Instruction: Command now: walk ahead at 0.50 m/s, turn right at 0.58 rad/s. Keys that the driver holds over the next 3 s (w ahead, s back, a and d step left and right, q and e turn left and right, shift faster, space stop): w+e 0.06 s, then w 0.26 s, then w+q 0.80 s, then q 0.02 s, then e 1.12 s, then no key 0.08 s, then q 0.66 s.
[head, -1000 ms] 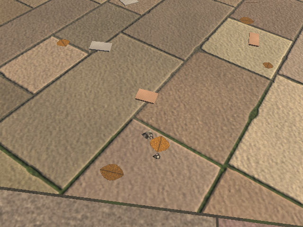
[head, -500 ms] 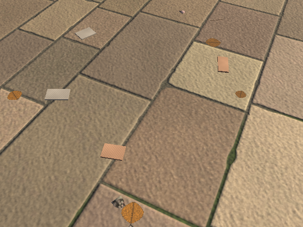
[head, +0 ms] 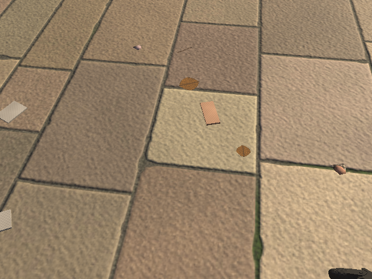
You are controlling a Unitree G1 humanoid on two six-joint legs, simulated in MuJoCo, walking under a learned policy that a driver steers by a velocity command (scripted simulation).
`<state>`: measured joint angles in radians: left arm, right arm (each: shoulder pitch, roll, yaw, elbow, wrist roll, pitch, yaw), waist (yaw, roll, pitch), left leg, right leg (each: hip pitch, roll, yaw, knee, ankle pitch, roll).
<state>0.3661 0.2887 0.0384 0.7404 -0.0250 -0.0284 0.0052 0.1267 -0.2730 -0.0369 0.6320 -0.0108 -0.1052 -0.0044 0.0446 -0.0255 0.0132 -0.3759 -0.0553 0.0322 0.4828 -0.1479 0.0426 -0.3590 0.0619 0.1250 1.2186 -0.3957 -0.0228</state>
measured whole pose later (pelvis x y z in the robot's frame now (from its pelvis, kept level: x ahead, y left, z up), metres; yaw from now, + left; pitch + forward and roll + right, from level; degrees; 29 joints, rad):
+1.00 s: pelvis +0.54 +0.00 -0.02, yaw +12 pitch +2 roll -2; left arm 0.29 0.29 0.08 0.82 -0.01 -0.06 0.01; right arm 0.11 -0.28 -0.07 0.66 0.02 -0.03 0.04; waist 0.03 0.01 0.06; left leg -0.52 -0.01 0.05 0.68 -0.18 0.10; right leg -0.12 -0.08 -0.13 0.92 -0.52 0.04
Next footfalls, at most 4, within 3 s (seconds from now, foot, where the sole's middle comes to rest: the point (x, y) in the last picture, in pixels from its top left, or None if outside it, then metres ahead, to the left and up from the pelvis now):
0.42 right None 0.39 -0.16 -0.77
0.94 left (175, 229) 0.66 0.10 -0.77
1.42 right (205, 167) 0.94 -0.01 -0.77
1.84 left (154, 181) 0.87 0.21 -0.77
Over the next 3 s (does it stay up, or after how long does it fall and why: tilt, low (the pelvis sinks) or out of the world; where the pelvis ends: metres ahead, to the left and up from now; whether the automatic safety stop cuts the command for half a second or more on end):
stays up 0.78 0.06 0.01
